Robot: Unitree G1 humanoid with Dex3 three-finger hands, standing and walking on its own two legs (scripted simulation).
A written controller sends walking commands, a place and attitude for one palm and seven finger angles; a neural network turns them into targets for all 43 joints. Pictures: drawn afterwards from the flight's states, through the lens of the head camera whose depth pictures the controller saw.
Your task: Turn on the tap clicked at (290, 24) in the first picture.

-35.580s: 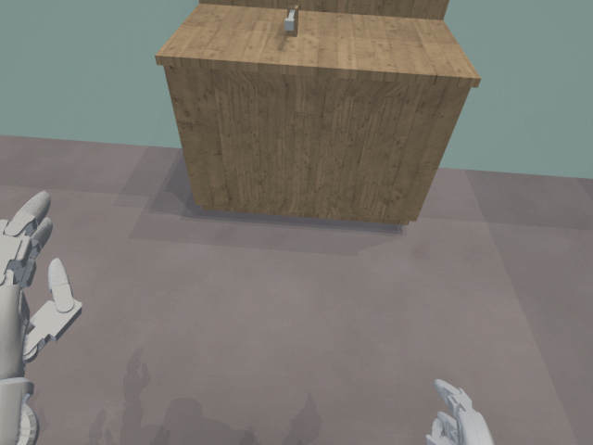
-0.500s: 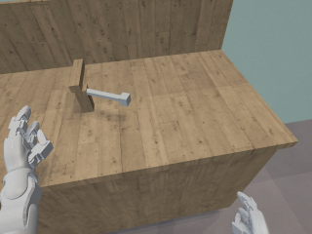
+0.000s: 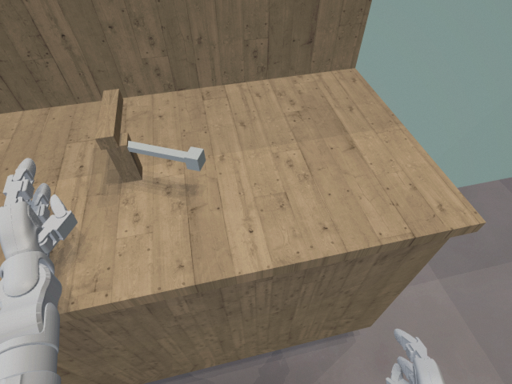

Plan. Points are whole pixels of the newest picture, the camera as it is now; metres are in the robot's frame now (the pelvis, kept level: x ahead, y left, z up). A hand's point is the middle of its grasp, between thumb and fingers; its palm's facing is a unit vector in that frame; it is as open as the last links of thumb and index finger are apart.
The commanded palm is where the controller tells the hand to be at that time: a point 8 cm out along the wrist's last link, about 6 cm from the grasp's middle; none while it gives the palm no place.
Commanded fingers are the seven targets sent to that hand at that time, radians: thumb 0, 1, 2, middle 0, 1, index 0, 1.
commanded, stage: reach beside the lever's end, fingers flat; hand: left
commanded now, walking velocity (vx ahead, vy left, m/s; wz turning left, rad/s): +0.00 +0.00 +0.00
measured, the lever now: (195, 159) +0.45 +0.14 +0.10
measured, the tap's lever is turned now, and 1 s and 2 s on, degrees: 62 62 62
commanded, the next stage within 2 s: push the lever round in 0.52 s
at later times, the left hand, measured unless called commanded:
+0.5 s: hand (68, 218) +0.33 +0.32 +0.08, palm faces +0.51 -0.86 -0.09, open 7.8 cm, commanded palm +0.28 +0.35 +0.08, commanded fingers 0.00 0.90 0.90 -0.15 -0.15 -0.15 -0.15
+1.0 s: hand (85, 215) +0.33 +0.29 +0.09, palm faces +0.49 -0.87 -0.08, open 7.8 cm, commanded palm +0.29 +0.33 +0.08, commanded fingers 0.00 0.90 0.90 -0.15 -0.15 -0.15 -0.15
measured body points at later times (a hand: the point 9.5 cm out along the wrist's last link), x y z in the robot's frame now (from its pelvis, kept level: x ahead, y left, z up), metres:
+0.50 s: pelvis +0.00 +0.01 +0.00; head +0.04 +0.01 +0.45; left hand +0.29 +0.36 +0.09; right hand +0.14 -0.25 -0.11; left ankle +0.04 +0.11 -0.72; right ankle +0.01 -0.09 -0.72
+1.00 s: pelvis +0.00 +0.01 +0.00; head +0.03 +0.00 +0.45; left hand +0.30 +0.34 +0.09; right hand +0.16 -0.24 -0.10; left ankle +0.04 +0.11 -0.72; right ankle +0.01 -0.09 -0.72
